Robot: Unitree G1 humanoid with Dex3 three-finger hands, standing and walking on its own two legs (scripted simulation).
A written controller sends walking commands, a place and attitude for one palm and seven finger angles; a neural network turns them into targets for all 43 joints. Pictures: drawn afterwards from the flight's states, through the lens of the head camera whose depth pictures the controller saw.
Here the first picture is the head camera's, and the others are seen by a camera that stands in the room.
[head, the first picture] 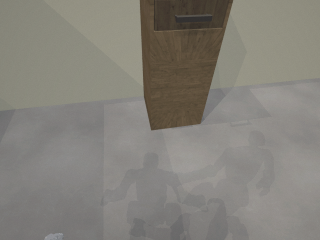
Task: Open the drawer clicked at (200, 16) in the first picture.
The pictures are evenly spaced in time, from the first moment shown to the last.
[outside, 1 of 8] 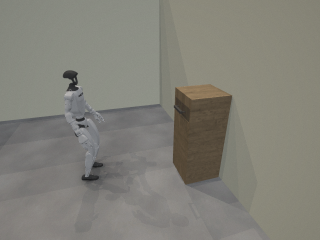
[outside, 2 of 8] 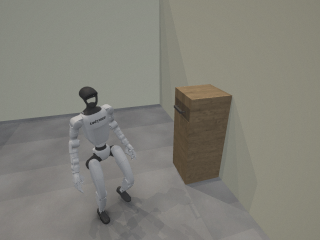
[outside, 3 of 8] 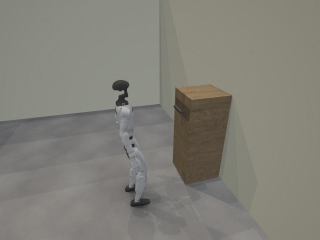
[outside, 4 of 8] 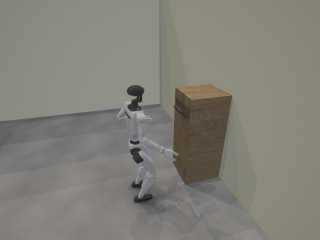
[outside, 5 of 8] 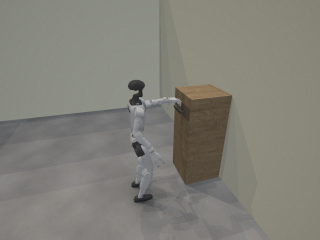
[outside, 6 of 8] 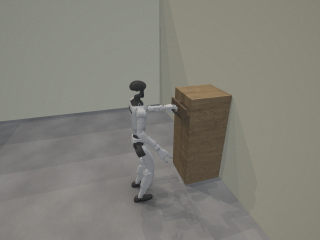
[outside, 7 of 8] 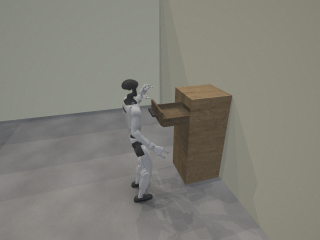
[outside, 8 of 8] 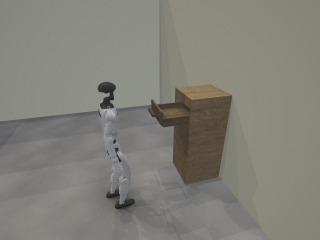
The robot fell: no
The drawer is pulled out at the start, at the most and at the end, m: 0.00 0.30 0.29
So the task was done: yes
